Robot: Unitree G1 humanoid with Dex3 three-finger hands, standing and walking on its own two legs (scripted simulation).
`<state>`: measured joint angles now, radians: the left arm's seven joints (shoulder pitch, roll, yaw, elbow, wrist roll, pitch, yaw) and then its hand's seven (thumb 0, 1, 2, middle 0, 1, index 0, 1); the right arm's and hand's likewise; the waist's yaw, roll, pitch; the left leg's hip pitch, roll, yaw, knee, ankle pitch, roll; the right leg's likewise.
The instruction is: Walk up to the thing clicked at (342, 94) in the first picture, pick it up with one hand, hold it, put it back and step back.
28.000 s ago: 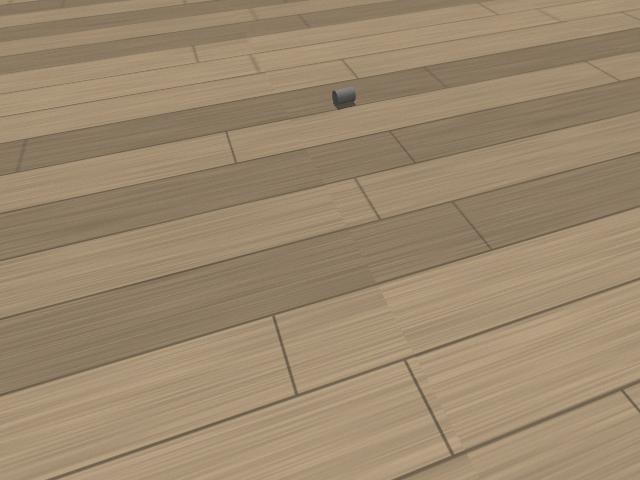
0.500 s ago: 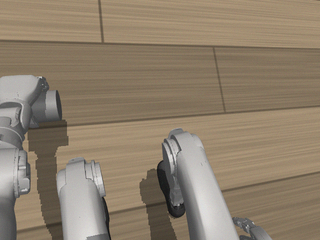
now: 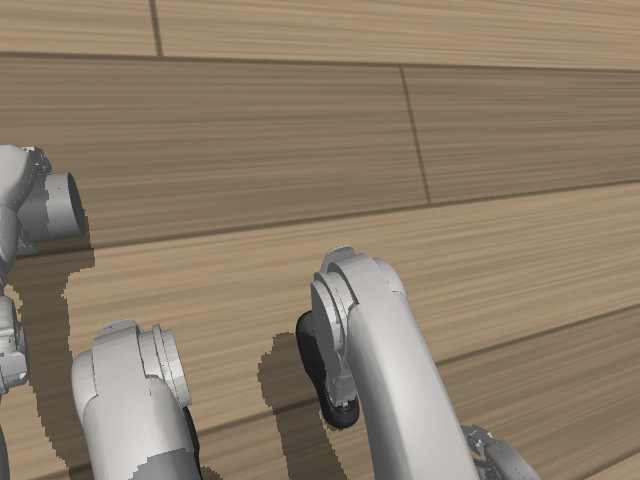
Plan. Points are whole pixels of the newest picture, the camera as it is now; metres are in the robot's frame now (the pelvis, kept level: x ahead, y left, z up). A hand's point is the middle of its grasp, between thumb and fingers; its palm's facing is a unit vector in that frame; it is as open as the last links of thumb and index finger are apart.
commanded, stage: rest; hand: left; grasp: from above
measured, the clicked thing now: (24, 211) +0.49 +0.24 -0.24
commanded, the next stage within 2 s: open in 0.92 s
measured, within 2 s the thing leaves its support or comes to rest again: rests again in 1.60 s
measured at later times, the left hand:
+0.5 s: hand (20, 211) +0.49 +0.24 -0.24, palm faces -0.45 -0.05 -0.89, open 10.5 cm
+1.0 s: hand (18, 209) +0.49 +0.24 -0.24, palm faces -0.46 -0.06 -0.89, open 10.5 cm
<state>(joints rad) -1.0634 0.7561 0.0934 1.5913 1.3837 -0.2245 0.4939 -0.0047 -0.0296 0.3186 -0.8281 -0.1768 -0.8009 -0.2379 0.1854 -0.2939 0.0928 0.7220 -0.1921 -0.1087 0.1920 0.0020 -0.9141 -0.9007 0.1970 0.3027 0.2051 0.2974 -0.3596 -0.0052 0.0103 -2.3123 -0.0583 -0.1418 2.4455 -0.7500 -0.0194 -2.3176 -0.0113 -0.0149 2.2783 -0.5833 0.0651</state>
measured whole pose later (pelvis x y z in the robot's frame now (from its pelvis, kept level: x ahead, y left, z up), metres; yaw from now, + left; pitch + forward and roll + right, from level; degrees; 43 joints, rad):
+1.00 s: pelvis -0.01 +0.01 -0.02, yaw -4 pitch +30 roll -14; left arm -1.14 0.95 0.12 1.78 1.42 -0.25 0.59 -0.01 0.00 0.25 -0.83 -0.16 -0.81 -0.21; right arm 0.18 -0.35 0.22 0.66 -0.25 -0.19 0.27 0.00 -0.91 -0.90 0.20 0.30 0.20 0.30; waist -0.44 -0.07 0.12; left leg -2.33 -0.05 -0.20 2.54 -0.74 0.01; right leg -2.30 0.01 -0.07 2.30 -0.55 0.07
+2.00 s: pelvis -0.01 +0.01 -0.02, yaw -5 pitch +30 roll -15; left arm -1.11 0.96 0.10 1.72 1.39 -0.24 0.58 0.00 -0.22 0.87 -0.37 -0.74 -0.33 -0.78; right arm 0.19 -0.36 0.24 0.63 -0.24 -0.21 0.28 0.00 -0.90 -0.90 0.20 0.30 0.21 0.30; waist -0.44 -0.08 0.13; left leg -2.33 -0.05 -0.22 2.53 -0.74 0.00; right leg -2.29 0.01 -0.09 2.28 -0.55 0.06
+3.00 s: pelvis -0.02 +0.00 +0.03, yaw +2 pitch +34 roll -7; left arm -1.08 0.70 -0.04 1.49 1.26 -0.24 0.30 0.00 -0.19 0.76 -0.42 -0.72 -0.39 -0.73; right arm 0.19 -0.34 0.07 0.67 -0.12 -0.02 0.11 0.00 -0.92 -0.91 0.20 0.30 0.20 0.30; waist -0.29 0.01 -0.05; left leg -2.23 -0.06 -0.11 2.30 -0.67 -0.01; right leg -2.23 -0.03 0.00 2.16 -0.54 0.04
